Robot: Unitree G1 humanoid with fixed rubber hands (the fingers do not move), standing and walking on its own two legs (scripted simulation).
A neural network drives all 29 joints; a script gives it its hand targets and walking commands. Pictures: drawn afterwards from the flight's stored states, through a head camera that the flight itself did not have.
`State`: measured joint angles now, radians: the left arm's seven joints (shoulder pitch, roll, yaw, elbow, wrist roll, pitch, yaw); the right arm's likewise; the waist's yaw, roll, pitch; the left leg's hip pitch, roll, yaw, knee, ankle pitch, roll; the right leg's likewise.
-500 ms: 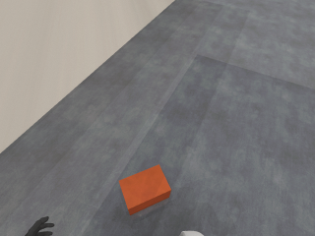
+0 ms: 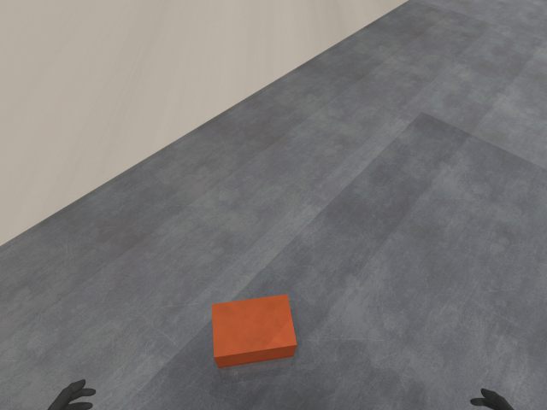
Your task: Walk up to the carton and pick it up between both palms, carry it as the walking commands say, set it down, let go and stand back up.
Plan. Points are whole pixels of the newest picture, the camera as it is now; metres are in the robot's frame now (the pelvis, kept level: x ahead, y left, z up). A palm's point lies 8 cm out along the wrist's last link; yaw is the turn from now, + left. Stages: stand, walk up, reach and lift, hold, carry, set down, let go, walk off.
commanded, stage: walk up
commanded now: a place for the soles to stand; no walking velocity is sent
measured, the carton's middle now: (253, 330) +0.43 +0.05 -0.69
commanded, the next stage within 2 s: none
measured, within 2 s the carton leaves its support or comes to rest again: neither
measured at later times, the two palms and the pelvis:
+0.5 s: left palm out of the picture +0.08 +0.34 -0.08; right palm (495, 402) +0.14 -0.32 -0.09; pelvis +0.01 -0.01 +0.01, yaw +5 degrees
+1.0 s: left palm out of the picture +0.04 +0.34 -0.09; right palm (482, 398) +0.15 -0.31 -0.09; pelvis +0.01 +0.00 +0.01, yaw +8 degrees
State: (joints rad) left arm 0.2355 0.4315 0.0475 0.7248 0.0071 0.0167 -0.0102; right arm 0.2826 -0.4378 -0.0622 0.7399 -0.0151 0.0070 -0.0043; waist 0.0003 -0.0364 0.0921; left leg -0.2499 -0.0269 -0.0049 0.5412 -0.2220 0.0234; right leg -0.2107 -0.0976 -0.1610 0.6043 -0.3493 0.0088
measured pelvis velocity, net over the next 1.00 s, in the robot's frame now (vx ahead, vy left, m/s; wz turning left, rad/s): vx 0.01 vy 0.00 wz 0.14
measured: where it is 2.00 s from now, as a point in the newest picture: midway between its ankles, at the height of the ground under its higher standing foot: outside the picture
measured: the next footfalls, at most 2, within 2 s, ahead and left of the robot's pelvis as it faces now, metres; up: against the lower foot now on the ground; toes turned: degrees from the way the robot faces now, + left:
none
